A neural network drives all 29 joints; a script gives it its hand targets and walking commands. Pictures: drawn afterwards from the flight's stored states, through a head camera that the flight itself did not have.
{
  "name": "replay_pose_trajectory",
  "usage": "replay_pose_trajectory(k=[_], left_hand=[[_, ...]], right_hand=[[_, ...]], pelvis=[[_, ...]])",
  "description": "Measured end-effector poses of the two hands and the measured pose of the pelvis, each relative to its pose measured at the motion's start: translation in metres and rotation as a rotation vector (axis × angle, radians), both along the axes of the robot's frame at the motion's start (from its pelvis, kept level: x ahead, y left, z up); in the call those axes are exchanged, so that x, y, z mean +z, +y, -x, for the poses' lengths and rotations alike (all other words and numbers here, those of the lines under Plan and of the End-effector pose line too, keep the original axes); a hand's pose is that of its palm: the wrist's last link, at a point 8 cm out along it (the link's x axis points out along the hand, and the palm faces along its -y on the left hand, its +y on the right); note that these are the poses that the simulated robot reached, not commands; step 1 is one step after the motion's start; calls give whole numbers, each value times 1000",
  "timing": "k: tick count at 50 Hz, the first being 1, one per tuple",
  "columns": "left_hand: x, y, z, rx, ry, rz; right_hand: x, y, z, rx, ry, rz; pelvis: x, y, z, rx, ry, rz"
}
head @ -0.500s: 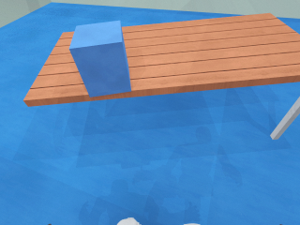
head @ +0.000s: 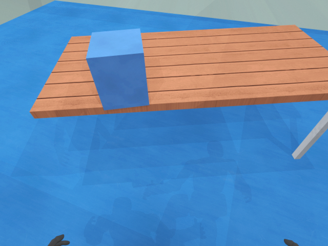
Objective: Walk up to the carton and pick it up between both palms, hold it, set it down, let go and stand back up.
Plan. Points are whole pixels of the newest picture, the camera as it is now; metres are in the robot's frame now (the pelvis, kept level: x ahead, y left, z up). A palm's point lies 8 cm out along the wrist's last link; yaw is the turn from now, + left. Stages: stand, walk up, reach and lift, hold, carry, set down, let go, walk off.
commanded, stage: walk up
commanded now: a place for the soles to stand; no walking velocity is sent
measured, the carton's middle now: (121, 70) +0.79 +0.20 +0.00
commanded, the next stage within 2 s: none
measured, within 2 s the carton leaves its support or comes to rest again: neither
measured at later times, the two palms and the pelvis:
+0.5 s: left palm out of the picture +0.12 +0.31 -0.09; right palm out of the picture +0.13 -0.31 -0.10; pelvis +0.02 +0.00 +0.02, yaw +0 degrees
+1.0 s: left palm (1, 238) +0.18 +0.46 -0.10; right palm (262, 232) +0.18 -0.22 -0.08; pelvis +0.12 +0.12 +0.00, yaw +0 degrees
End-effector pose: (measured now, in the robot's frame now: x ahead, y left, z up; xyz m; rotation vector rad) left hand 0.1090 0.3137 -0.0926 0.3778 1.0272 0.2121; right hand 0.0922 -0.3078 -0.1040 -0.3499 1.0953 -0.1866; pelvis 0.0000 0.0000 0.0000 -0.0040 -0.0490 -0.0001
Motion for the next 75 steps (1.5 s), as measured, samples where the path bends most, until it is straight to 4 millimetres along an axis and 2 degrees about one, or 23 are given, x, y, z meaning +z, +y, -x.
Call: replay_pose_trajectory(k=[9,14,20,27,30,34,37,39,42,44,49,53,58,62,65,68,70,75], left_hand=[[0,-2,8,32,69,9],[2,-4,6,37,86,8],[6,-4,-3,32,81,4],[10,-2,-10,29,64,3],[15,15,0,55,52,-23],[21,55,28,113,107,-82],[21,88,40,154,138,-111],[16,111,40,169,148,-118],[-3,142,23,163,151,-123],[-13,148,2,133,149,-107],[-11,142,-60,23,110,-42],[-5,142,-97,-17,95,-18],[4,144,-140,-64,97,-28],[14,142,-190,-91,54,-56],[21,139,-228,-98,-9,-83],[29,143,-249,-66,-82,-109],[35,148,-250,-28,-99,-119],[40,166,-239,49,-58,-131]], right_hand=[[9,0,-31,12,-16,-3],[10,1,-41,5,-22,-12],[10,2,-43,-13,-9,-20],[9,0,-31,-22,27,-26],[12,-7,-29,-17,43,-10],[16,-6,-40,-13,39,22],[17,7,-56,8,41,31],[17,21,-72,24,33,39],[14,44,-90,23,5,62],[13,57,-93,2,-20,72],[23,85,-84,-72,-11,51],[28,97,-83,-87,16,47],[22,102,-94,-104,37,35],[8,103,-108,-117,69,10],[-8,104,-128,-115,85,-16],[-17,115,-161,-75,86,-50],[-16,120,-190,-34,68,-54],[-9,126,-262,33,-8,-45]], pelvis=[[8,-1,-9,1,5,0],[11,-2,-13,2,2,-1],[14,-2,-17,0,-2,-1],[15,0,-19,5,4,-1],[15,7,-26,17,15,5],[12,27,-40,17,8,19],[7,45,-53,33,-2,36],[1,59,-63,44,-8,45],[-13,82,-79,36,-22,18],[-17,95,-87,18,-22,8],[-3,113,-110,2,-23,13],[5,122,-133,-2,-10,-5],[5,130,-168,-26,0,-20],[1,131,-198,-32,3,-24],[-6,127,-221,-31,-3,-1],[-8,124,-240,-4,-20,9],[-6,125,-254,1,-32,2],[-2,139,-284,21,-40,18]])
